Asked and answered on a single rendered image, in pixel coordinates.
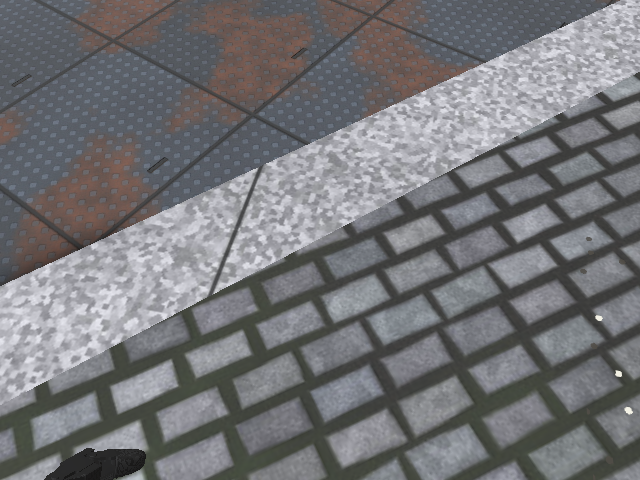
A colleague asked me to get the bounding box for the robot left hand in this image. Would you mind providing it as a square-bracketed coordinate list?
[44, 448, 146, 480]

